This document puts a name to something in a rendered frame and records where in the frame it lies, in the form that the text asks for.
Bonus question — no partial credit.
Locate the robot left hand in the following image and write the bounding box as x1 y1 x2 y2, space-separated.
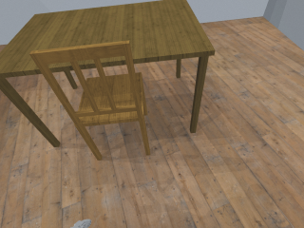
70 218 91 228

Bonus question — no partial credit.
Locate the table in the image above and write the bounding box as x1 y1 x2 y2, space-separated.
0 0 215 147

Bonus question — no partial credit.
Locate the chair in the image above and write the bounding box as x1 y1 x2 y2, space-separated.
29 40 151 161

